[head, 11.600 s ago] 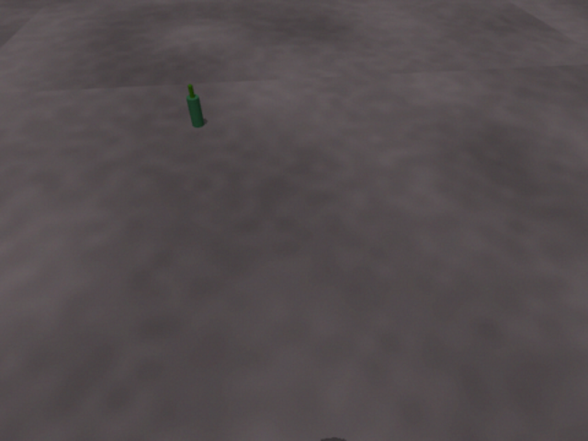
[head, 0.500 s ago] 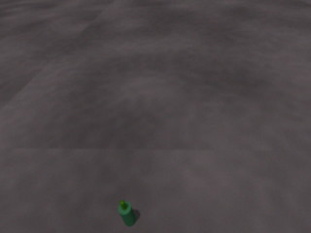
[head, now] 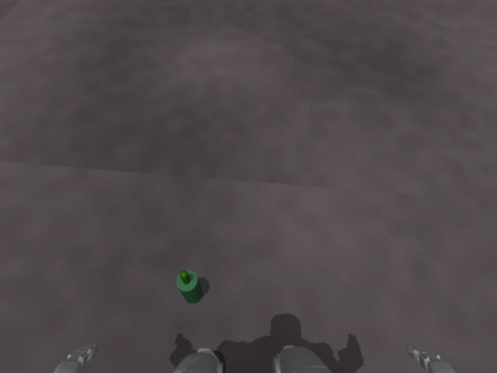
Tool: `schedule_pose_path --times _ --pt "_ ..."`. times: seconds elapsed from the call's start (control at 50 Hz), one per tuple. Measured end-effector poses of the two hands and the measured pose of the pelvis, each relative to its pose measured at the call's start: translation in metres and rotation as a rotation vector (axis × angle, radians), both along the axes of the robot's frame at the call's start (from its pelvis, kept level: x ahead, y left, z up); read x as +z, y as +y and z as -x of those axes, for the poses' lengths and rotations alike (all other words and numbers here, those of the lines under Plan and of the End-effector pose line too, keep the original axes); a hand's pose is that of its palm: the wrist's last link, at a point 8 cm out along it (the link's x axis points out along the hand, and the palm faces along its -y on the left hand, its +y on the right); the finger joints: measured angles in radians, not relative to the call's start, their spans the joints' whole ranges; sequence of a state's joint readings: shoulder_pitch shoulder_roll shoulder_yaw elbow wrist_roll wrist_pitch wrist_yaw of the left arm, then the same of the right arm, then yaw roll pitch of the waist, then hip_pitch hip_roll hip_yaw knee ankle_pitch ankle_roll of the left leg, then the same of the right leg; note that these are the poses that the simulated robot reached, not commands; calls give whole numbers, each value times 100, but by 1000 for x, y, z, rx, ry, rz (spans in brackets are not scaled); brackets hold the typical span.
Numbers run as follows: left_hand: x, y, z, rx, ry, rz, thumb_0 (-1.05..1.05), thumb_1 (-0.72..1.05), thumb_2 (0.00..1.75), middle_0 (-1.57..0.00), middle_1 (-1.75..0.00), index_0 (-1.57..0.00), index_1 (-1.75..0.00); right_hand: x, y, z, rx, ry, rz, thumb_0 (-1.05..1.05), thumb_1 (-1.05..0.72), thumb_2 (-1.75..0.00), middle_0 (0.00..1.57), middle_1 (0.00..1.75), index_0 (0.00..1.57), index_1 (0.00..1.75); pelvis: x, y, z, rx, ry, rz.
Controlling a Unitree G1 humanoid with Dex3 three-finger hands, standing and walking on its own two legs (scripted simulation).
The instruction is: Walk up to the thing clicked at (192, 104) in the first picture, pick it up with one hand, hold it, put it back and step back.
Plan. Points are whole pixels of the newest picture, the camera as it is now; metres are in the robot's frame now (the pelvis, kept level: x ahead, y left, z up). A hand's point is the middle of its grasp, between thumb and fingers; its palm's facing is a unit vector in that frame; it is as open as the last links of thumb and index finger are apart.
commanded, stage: walk up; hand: left
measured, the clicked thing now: (189, 284) +0.42 +0.20 -0.63
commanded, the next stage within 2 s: stand in 1.92 s
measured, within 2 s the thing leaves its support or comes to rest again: neither
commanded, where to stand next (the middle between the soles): +0.06 -0.01 m, yaw -1 degrees
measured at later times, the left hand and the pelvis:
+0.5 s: hand out of the picture -0.02 +0.28 -0.13, palm faces +0.01 -0.91 -0.41, open 7.4 cm; pelvis -0.08 +0.00 +0.00, yaw +2 degrees
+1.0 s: hand out of the picture +0.02 +0.25 -0.14, palm faces -0.04 -0.91 -0.42, open 7.4 cm; pelvis -0.05 -0.02 -0.01, yaw +0 degrees
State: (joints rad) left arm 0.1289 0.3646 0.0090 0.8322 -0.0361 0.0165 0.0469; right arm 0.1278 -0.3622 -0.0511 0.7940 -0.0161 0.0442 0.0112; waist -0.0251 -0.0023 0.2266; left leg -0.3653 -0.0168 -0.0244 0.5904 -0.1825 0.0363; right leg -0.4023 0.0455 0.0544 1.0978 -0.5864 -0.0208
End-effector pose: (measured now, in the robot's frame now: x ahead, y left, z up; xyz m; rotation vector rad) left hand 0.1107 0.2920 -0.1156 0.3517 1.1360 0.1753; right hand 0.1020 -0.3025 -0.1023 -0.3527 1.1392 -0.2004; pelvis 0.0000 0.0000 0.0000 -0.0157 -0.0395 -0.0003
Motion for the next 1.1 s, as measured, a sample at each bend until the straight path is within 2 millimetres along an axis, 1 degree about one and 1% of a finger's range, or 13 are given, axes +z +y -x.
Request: schedule_pose_path --times 0.1,0.2,0.26,0.34,0.46,0.52,0.62,0.7,0.76,0.82,0.9,1.0,1.1 --pt "5 6 5 -8 -36 -40 1 90 90 -21 -30 -21 -30 -3 0 -16 23 -95 -1 0 -90 -90 21 30 21 30 -8 0 17 -23 -1 -21" --pt "8 10 44 -23 -9 -107 1 91 90 -21 -30 -21 -30 -22 -7 -10 12 -167 -44 0 -90 -90 21 30 21 30 -22 -6 42 -55 -22 -6" --pt "15 11 75 -24 24 -120 1 90 90 -21 -30 -21 -30 -27 -6 13 -2 -125 -61 0 -90 -90 20 30 20 30 -18 -10 55 -45 -25 -33" --pt "29 15 110 15 59 -126 1 90 90 -21 -30 -21 -30 -27 -8 57 -12 -29 -70 0 -90 -90 20 30 21 30 -5 -8 71 -41 -5 -62" --pt "34 21 132 42 17 -84 1 90 90 -21 -30 -21 -30 -22 -12 132 5 144 -28 0 -90 -90 21 30 21 30 2 0 82 14 19 -50" --pt "25 30 142 53 -8 -43 1 90 90 -21 -30 -21 -30 -12 -11 151 17 171 16 0 -90 -90 21 30 21 30 -1 7 85 38 8 -42" --pt "10 36 156 73 52 6 1 90 90 -21 -30 -21 -30 12 -8 166 -20 85 57 1 -90 -90 21 30 21 30 4 11 80 36 -21 -50" --pt "10 33 150 62 44 39 1 90 90 -21 -30 -21 -30 29 -14 164 -18 67 79 0 -90 -90 21 30 21 30 12 6 74 35 -29 -31" --pt "9 27 142 41 63 41 1 91 90 -21 -30 -20 -30 31 -22 152 -20 49 82 0 -90 -90 21 30 21 30 11 1 68 11 -33 -31" --pt "7 19 130 25 87 22 1 91 90 -21 -30 -20 -30 21 -32 135 -25 39 70 0 -90 -90 21 30 21 30 5 -6 59 -8 -26 -35" --pt "4 6 110 27 75 -36 1 91 90 -21 -30 -21 -30 -9 -43 105 -37 36 30 0 -90 -90 21 30 21 30 -10 -18 47 -17 -20 -7" --pt "16 -5 93 6 23 -61 1 90 90 -21 -30 -21 -30 -28 -26 78 -8 48 -36 0 -90 -90 20 30 20 30 -9 -18 47 -7 -17 -17" --pt "21 11 81 -4 -4 -100 1 90 90 -21 -30 -21 -30 -37 -9 69 6 59 -67 0 -90 -90 20 30 20 30 -11 -7 48 2 -4 -15"
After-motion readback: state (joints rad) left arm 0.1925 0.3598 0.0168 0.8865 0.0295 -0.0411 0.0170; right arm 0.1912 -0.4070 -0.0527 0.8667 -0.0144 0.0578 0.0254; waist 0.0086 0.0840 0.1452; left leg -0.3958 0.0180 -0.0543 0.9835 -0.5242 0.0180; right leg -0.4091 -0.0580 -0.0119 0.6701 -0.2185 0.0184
